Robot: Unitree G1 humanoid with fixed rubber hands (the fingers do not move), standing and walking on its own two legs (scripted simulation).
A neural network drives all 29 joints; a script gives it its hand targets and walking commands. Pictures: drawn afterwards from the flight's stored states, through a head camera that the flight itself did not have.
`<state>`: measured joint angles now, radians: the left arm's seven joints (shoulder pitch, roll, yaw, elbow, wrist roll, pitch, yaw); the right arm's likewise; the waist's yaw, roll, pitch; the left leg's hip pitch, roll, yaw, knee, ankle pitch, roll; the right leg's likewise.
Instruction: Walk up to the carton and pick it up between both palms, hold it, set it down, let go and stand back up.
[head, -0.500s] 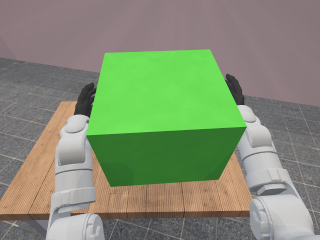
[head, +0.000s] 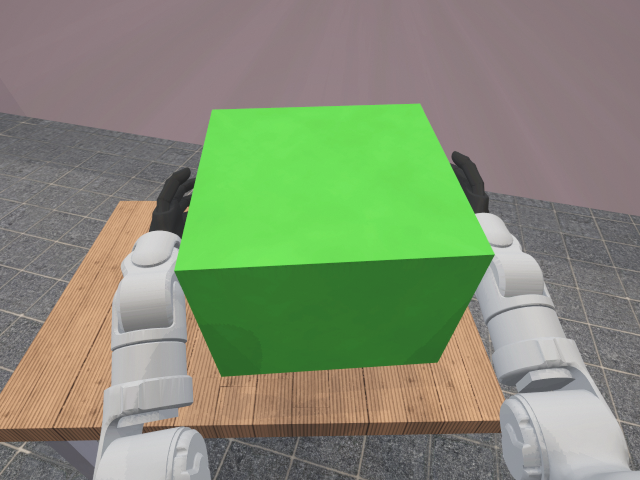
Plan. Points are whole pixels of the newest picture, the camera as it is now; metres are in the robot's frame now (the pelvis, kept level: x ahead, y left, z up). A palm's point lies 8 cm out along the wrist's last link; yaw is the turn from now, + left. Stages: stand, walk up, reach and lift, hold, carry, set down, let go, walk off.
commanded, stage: hold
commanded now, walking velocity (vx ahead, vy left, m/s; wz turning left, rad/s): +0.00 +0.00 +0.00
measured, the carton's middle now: (324, 235) +0.37 -0.01 +0.16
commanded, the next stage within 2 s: none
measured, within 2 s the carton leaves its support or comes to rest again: neither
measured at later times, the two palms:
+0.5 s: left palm (161, 232) +0.35 +0.18 +0.18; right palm (463, 214) +0.36 -0.18 +0.19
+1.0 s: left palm (167, 233) +0.36 +0.18 +0.18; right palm (465, 211) +0.37 -0.19 +0.19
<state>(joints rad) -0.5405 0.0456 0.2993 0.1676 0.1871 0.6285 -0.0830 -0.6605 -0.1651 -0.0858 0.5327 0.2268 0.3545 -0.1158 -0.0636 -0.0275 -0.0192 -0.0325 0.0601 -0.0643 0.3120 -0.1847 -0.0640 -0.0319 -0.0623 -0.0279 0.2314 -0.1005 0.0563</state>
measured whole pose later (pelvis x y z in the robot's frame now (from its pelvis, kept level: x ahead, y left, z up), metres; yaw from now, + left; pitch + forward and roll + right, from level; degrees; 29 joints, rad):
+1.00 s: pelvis +0.01 -0.01 +0.00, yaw +1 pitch -6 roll -1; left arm -0.51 0.05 0.31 0.14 0.17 0.62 -0.09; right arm -0.65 -0.16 -0.08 0.49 0.22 0.36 -0.13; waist -0.06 -0.01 -0.02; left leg -0.01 0.07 -0.08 0.30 -0.19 -0.07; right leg -0.01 -0.06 -0.04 0.23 -0.11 0.06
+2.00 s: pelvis +0.00 +0.00 +0.00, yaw +0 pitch -6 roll -1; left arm -0.54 0.05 0.29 0.14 0.18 0.63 -0.09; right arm -0.65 -0.15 -0.10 0.50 0.22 0.35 -0.12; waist -0.07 -0.03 -0.01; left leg -0.03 0.05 -0.07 0.31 -0.19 -0.06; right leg -0.02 -0.07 -0.03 0.23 -0.10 0.06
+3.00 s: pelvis +0.00 +0.00 +0.00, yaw +1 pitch -6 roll -1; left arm -0.56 0.04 0.31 0.18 0.19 0.62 -0.09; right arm -0.67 -0.17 -0.09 0.53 0.21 0.35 -0.12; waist -0.07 -0.01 -0.01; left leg -0.03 0.06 -0.07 0.30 -0.17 -0.06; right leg -0.03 -0.06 -0.03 0.23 -0.10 0.05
